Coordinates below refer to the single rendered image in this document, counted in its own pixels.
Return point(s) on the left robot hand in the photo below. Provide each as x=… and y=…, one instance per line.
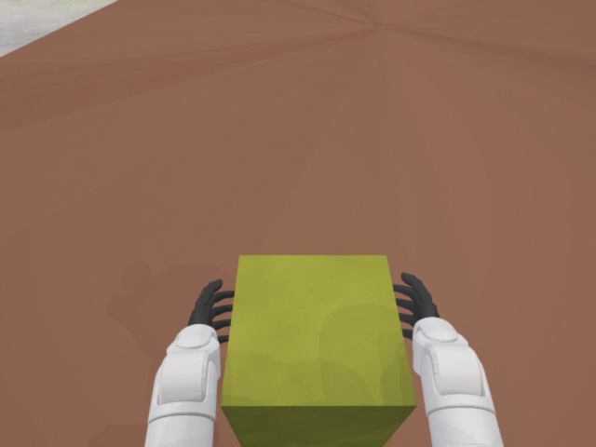
x=204, y=311

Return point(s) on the right robot forearm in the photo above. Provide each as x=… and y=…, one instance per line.
x=457, y=397

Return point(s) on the carton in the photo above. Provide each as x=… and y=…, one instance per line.
x=316, y=355

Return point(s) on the right robot hand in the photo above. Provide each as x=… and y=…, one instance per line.
x=421, y=306

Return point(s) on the left robot forearm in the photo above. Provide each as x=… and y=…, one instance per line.
x=183, y=405

